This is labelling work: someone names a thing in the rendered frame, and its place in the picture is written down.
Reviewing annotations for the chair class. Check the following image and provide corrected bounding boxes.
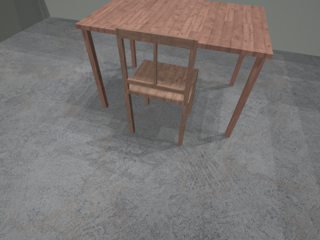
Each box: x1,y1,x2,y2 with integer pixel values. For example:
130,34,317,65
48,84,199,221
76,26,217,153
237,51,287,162
115,27,199,146

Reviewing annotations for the table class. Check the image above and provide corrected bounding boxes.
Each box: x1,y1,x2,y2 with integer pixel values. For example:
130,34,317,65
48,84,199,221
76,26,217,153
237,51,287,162
75,0,274,138

